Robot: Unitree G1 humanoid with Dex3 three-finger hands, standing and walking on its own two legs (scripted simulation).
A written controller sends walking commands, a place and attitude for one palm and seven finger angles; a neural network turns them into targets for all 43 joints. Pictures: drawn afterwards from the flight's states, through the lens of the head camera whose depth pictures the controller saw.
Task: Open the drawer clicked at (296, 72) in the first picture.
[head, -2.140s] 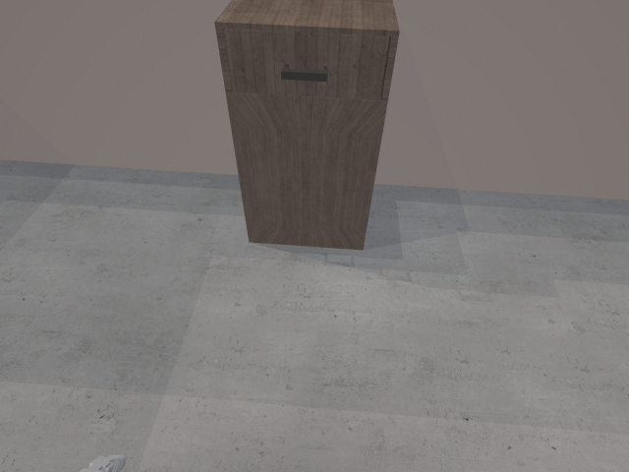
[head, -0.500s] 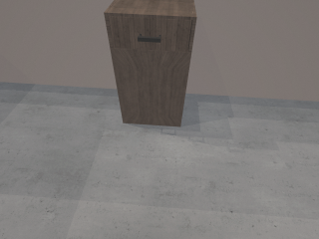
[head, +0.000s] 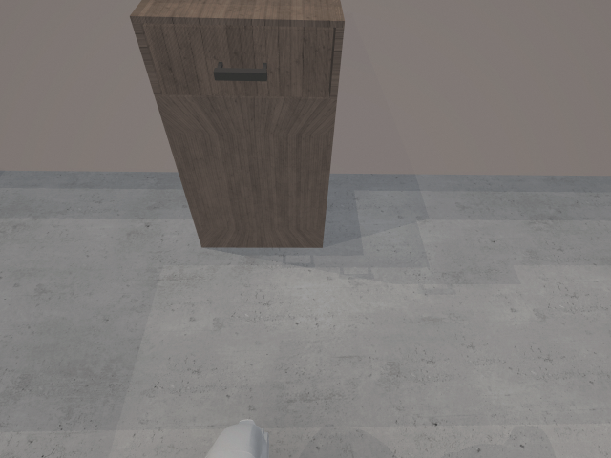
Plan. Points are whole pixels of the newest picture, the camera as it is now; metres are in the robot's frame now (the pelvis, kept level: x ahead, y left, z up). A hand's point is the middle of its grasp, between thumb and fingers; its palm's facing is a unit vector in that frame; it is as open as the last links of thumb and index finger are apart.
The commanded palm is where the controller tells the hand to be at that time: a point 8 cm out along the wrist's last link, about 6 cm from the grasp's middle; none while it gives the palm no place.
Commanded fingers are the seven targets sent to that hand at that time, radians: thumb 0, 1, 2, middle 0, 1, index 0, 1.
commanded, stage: walk to a spot facing it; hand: left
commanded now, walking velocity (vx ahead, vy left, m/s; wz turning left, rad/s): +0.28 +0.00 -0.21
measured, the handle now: (241, 70) +0.96 +0.25 +0.02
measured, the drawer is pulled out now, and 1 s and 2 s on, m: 0.00 0.00 0.00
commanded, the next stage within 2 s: turn to face it in 0.06 s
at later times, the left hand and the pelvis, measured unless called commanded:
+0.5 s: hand (191, 372) +0.26 +0.22 -0.16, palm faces -0.01 -0.98 -0.17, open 7.4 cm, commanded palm none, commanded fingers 0.00 0.90 0.90 -0.20 -0.30 -0.20 -0.30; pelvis +0.15 +0.05 +0.00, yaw -1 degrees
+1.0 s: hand (188, 401) +0.22 +0.21 -0.16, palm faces +0.08 -0.98 -0.18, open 7.4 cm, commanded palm none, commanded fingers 0.00 0.90 0.90 -0.20 -0.30 -0.20 -0.30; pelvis +0.22 +0.04 +0.01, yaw +4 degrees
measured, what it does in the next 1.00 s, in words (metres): walks ahead: left foot, then right foot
